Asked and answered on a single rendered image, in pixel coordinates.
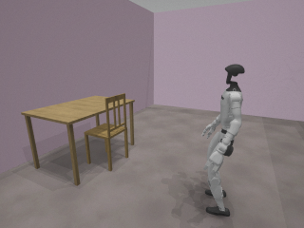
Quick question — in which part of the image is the robot right forearm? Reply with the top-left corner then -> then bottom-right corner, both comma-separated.
212,114 -> 220,127

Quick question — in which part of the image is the robot left upper arm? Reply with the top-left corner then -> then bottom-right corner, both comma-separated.
229,92 -> 242,128

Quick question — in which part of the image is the robot head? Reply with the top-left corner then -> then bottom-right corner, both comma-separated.
225,64 -> 245,92

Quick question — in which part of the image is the robot right hand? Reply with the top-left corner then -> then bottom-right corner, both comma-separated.
201,123 -> 216,139

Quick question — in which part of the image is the table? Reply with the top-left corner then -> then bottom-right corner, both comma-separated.
21,95 -> 135,186

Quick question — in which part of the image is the robot left hand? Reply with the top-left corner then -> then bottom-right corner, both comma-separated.
203,151 -> 223,175

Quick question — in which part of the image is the robot left forearm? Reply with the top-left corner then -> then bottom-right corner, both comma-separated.
217,120 -> 240,155

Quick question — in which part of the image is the chair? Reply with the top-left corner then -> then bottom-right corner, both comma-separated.
84,93 -> 128,172

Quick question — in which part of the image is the robot torso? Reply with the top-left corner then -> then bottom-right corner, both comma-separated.
218,88 -> 243,146

